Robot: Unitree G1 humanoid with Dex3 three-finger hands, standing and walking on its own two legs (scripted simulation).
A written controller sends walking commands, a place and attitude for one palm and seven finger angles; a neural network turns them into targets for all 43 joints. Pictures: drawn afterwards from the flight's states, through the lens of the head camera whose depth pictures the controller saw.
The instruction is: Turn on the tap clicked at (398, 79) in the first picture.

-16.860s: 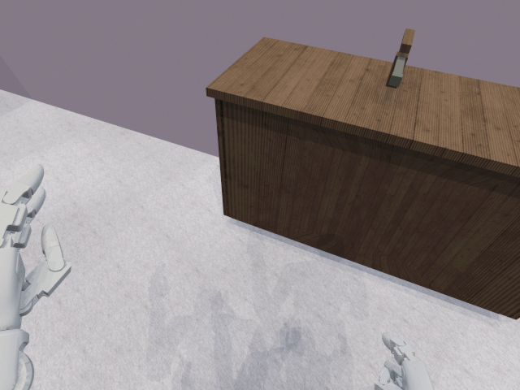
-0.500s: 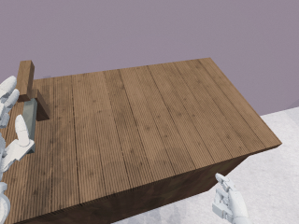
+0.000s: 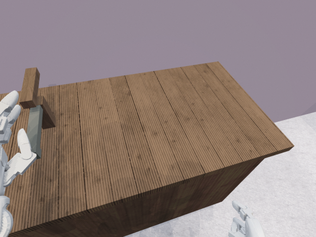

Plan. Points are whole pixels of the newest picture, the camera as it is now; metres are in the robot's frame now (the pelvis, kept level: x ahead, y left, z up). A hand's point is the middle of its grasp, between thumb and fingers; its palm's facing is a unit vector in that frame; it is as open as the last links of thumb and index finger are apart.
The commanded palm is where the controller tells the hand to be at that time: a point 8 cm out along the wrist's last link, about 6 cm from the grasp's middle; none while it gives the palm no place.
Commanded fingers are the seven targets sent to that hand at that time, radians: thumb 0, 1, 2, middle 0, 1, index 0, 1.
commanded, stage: shuffle to correct the standing spot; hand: left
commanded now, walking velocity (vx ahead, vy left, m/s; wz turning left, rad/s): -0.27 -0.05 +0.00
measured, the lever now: (31, 152) +0.27 +0.32 +0.07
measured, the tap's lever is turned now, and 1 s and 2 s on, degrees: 0 0 0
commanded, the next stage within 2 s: come to a stop and stand still in 0.50 s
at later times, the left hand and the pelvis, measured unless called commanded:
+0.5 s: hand (47, 176) +0.18 +0.20 +0.17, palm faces +0.39 -0.81 -0.44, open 7.4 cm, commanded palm +0.11 +0.24 +0.17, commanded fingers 0.00 0.90 0.90 -0.20 -0.30 -0.20 -0.30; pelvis -0.04 -0.04 -0.02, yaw +1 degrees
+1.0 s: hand out of the picture +0.11 +0.24 +0.18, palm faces +0.45 -0.83 -0.34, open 7.4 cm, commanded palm +0.04 +0.28 +0.17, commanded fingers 0.00 0.90 0.90 -0.20 -0.30 -0.20 -0.30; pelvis -0.11 -0.01 -0.01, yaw +3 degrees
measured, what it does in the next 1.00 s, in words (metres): walks backwards: left foot, then right foot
